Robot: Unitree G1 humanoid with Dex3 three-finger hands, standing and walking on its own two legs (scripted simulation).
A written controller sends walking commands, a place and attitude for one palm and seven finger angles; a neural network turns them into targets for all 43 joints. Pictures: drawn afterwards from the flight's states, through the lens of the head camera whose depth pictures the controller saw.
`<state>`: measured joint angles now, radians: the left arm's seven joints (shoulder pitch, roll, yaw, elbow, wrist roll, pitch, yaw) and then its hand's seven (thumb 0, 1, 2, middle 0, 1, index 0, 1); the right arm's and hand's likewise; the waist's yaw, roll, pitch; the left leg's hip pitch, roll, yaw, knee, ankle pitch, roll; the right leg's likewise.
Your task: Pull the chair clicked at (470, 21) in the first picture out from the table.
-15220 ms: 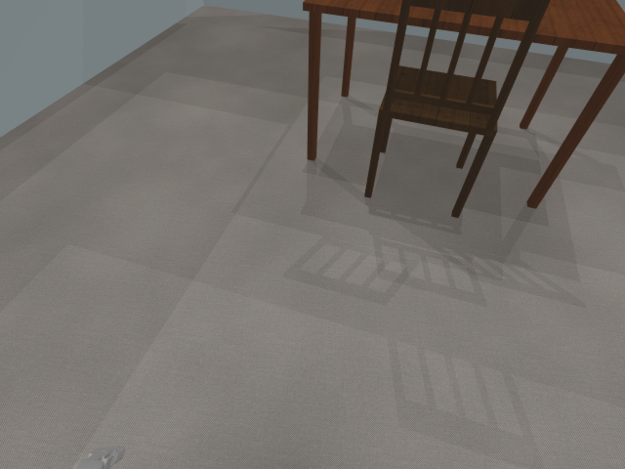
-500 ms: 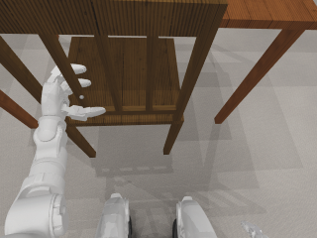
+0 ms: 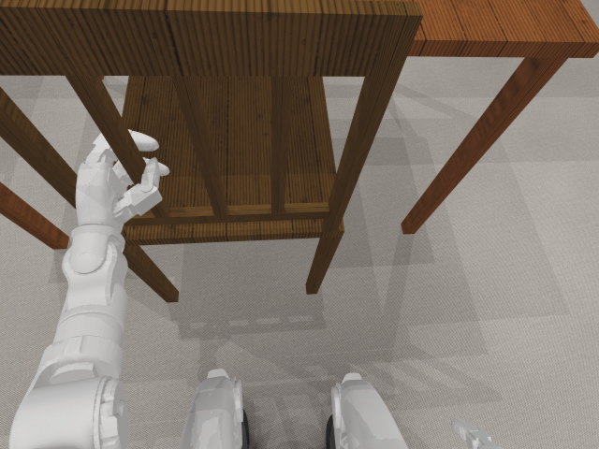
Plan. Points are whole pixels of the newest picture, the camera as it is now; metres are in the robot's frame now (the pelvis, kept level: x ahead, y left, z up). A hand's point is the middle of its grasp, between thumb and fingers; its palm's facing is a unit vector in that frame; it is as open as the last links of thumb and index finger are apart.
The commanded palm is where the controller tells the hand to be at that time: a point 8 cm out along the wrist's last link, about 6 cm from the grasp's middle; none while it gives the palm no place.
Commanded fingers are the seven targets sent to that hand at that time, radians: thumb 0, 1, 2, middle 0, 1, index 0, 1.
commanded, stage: hook a spindle and tug to test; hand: left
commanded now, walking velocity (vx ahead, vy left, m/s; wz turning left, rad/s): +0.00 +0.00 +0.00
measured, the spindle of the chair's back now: (207, 159) +0.48 +0.11 +0.04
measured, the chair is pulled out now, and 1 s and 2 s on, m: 0.00 0.05 0.16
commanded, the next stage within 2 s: step backward, pulling the chair out in 0.44 s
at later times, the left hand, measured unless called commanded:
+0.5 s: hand (153, 207) +0.42 +0.17 +0.03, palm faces +0.06 -1.00 -0.03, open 5.3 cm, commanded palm +0.38 +0.22 +0.03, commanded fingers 0.00 0.90 0.90 -0.50 -1.45 -0.50 -1.45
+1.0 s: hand (166, 215) +0.39 +0.15 +0.04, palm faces +0.06 -0.99 -0.15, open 5.1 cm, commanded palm +0.36 +0.20 +0.04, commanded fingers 0.00 0.90 0.90 -0.50 -1.45 -0.50 -1.45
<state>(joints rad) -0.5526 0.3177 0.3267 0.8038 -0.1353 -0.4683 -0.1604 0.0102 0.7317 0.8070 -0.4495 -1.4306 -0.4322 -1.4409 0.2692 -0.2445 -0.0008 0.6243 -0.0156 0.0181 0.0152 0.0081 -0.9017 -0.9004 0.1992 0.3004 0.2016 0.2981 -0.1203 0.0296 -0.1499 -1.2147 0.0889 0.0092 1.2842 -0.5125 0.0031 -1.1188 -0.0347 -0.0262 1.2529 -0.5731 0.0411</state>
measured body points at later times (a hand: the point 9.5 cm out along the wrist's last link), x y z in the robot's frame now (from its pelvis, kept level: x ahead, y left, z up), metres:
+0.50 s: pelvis +0.02 +0.00 +0.01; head +0.15 +0.01 +0.44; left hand +0.41 +0.23 +0.03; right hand +0.13 -0.26 -0.11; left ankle +0.04 +0.12 -0.62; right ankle +0.01 -0.15 -0.62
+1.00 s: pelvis +0.02 +0.00 +0.11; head +0.11 +0.01 +0.55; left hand +0.39 +0.20 +0.06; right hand +0.10 -0.27 -0.01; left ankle +0.04 +0.12 -0.62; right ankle +0.01 -0.14 -0.62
